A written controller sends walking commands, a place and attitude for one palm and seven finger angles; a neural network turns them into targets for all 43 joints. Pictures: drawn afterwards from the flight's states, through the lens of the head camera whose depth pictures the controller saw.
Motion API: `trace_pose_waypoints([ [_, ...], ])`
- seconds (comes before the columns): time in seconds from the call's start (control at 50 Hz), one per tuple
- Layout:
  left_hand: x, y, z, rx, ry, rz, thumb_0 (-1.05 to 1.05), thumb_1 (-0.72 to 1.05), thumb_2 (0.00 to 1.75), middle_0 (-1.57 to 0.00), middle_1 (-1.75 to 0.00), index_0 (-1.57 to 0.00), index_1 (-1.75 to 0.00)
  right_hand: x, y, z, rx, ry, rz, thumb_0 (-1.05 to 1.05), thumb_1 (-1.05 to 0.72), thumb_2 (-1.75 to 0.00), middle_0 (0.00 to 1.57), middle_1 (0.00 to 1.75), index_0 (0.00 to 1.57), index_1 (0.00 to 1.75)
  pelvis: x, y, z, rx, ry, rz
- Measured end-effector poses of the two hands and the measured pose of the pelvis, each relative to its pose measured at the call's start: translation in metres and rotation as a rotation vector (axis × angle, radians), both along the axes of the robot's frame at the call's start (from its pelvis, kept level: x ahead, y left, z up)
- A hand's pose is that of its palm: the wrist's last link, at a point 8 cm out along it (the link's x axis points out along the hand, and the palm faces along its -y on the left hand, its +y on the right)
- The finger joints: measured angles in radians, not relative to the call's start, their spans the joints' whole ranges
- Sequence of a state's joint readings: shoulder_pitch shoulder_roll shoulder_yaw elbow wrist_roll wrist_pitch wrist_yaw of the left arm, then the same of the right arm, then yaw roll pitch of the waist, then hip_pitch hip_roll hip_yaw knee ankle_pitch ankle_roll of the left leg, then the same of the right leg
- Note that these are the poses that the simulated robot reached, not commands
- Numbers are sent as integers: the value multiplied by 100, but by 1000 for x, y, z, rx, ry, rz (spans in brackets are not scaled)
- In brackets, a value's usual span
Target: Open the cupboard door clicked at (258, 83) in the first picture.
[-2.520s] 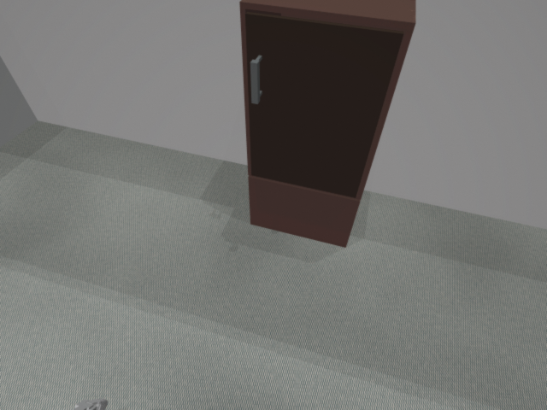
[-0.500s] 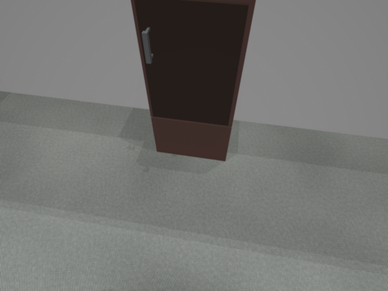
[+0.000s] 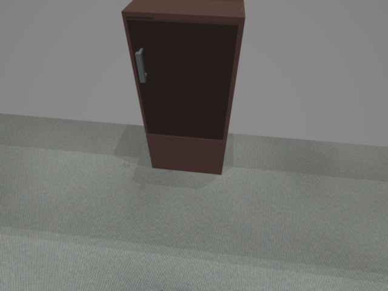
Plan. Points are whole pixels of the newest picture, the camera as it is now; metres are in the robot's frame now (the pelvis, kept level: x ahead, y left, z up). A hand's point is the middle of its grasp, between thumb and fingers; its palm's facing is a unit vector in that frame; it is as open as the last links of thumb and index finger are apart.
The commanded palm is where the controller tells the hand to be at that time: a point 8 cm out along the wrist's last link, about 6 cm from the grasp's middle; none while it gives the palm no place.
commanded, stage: take the last steps up to it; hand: left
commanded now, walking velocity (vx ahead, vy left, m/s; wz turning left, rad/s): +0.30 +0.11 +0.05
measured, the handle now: (142, 65) +0.95 +0.28 -0.01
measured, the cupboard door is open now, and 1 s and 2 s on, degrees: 0 0 0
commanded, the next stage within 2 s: come to a stop and stand still in 0.86 s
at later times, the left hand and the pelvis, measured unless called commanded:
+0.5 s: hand (98, 258) +0.23 +0.27 -0.17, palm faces +0.02 -0.98 -0.19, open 7.3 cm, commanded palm none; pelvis +0.15 +0.09 +0.00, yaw -1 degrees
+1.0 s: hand (102, 229) +0.32 +0.29 -0.20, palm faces +0.09 -0.98 -0.17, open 7.2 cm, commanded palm none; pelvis +0.34 +0.11 -0.01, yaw +0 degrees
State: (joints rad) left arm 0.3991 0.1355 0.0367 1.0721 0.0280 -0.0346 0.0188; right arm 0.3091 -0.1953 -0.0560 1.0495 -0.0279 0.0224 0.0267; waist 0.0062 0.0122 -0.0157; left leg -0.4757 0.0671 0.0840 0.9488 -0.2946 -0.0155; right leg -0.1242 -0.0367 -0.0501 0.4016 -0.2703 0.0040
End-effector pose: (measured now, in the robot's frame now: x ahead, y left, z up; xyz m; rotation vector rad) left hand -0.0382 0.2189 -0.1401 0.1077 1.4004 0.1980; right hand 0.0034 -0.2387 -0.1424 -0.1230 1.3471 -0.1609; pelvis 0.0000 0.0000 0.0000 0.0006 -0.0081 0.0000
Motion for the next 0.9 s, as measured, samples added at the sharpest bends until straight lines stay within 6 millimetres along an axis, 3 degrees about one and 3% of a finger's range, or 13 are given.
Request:
trace_pose_waypoints([
  [0.12,-9,28,-10,-34,93,65,0,91,89,-20,-30,-21,-30,63,31,7,-23,-60,59,0,-91,-89,20,30,20,30,31,33,-5,-7,8,23],
  [0.18,-1,52,-26,-45,134,80,0,91,89,-20,-30,-21,-30,93,50,-1,-56,-113,78,0,-91,-89,20,30,20,30,50,57,-19,-20,7,27],
  [0.22,16,68,-29,-41,146,60,0,91,89,-20,-30,-21,-30,101,63,-2,-64,-127,62,0,-91,-89,20,30,20,30,60,66,-21,-10,-1,11],
  [0.32,99,97,-18,-15,30,1,1,91,89,-20,-30,-20,-30,96,97,2,-29,-70,4,0,-91,-89,20,30,20,30,90,81,-8,7,0,-3],
  [0.4,174,105,-6,2,-97,-34,1,92,89,-19,-30,-20,-30,88,122,-2,22,16,-34,0,-91,-89,20,30,20,30,117,89,-2,19,2,-9],
  [0.52,278,95,4,4,-212,-106,0,92,89,-19,-30,-20,-30,83,142,-10,81,133,-104,0,-91,-89,20,30,20,30,162,91,-5,33,-7,-20],
  [0.64,367,69,-3,-2,-300,-166,0,91,89,-19,-30,-20,-30,97,136,-24,106,241,-152,0,-91,-89,20,30,20,30,216,77,-21,24,-15,-26],
  [0.68,379,64,-5,-9,-324,-148,0,91,89,-19,-30,-20,-30,115,128,-25,102,256,-136,0,-91,-89,20,30,20,30,229,73,-22,10,-23,-13],
  [0.72,378,63,-4,-13,-311,-113,0,91,89,-20,-30,-20,-30,143,117,-22,81,236,-112,0,-91,-89,20,30,20,30,243,72,-18,1,-27,-4],
  [0.82,372,88,2,42,-243,-39,-3,96,89,-20,-30,-21,-30,242,94,-10,15,80,-49,0,-91,-89,20,30,20,30,275,76,-6,-17,-9,10],
  [0.9,360,104,-4,25,-127,-32,-3,95,89,-20,-30,-20,-30,321,93,2,-20,-64,-4,0,-91,-89,19,30,19,30,301,88,-3,-23,-3,7],
])
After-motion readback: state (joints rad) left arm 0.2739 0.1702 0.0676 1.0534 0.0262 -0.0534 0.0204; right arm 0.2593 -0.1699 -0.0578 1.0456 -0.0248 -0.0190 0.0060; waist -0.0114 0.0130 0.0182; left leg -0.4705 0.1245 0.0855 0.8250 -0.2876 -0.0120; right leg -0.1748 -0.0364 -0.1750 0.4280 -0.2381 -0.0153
